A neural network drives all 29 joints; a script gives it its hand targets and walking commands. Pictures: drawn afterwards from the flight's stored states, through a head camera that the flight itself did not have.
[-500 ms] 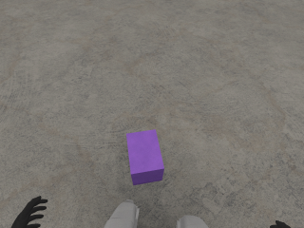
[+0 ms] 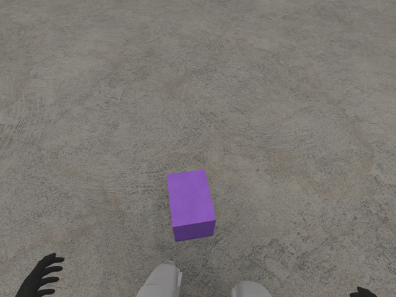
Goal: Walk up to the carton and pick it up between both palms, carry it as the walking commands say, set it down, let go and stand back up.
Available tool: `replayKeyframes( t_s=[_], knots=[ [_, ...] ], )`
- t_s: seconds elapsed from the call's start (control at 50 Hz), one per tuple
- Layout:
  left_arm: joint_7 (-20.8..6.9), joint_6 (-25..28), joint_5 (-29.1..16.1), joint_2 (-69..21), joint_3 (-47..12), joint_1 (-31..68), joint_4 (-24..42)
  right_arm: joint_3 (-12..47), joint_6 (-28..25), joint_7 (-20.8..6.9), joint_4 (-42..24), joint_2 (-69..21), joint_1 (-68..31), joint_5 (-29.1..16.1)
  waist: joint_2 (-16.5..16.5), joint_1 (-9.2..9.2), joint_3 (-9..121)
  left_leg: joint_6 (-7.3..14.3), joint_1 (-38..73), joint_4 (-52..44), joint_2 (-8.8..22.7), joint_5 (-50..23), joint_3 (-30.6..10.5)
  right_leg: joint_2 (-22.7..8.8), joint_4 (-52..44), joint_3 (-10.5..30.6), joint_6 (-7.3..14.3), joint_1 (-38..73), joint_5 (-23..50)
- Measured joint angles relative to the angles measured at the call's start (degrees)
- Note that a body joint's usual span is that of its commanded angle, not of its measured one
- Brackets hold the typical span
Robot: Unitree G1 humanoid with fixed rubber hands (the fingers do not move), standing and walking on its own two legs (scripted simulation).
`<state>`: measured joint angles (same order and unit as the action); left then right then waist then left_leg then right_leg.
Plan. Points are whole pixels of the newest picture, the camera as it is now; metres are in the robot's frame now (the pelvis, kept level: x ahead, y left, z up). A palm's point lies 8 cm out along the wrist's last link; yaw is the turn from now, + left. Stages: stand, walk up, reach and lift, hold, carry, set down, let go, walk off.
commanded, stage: walk up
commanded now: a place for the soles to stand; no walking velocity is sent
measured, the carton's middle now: (190, 205) +0.55 +0.05 -0.61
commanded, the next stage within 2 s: none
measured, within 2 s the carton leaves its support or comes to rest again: neither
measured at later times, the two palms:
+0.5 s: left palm out of the picture +0.12 +0.33 -0.06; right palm out of the picture +0.08 -0.34 -0.07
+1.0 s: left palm out of the picture +0.11 +0.32 -0.06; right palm out of the picture +0.08 -0.34 -0.07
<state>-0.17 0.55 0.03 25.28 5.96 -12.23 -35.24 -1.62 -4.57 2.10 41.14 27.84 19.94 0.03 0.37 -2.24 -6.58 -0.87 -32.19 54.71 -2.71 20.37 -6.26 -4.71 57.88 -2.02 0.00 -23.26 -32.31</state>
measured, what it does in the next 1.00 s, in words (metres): stands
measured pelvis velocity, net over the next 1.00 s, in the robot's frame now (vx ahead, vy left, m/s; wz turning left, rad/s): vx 0.00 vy -0.01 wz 0.00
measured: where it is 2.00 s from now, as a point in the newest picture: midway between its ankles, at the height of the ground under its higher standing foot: outside the picture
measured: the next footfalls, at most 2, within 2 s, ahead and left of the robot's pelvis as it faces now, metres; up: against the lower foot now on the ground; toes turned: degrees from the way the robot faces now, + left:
none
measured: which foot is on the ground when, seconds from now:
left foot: down 0.00-1.00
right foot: down 0.00-1.00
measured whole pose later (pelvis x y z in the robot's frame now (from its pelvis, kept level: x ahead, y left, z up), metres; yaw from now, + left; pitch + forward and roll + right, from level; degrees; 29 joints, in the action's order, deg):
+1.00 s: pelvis +0.00 -0.01 +0.00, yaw +0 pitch -3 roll +1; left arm -0.2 1.1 0.0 25.0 5.9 -13.8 -35.3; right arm -1.3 -4.1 2.1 41.1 27.4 19.8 0.0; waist 0.6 -2.2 -6.5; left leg -1.1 -31.5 53.3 -2.2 19.7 -6.4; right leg -4.4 57.3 -2.2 -0.1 -23.1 -31.7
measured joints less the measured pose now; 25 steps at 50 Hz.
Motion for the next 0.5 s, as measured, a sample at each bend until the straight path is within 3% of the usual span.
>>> replayKeyframes(
  t_s=[0.5],
  knots=[
    [-0.09, 0.28, 0.0, -0.13, -0.08, -0.83, -0.09, 0.33, 0.35, 0.0, 0.0, -0.33, -0.09, 0.0, 0.15, 0.0, 0.02, -0.01, 0.3, -0.76, 0.2, -0.48, -0.07, 0.17, -0.35, -0.04, -0.07, 0.07, 0.41]
  ],
)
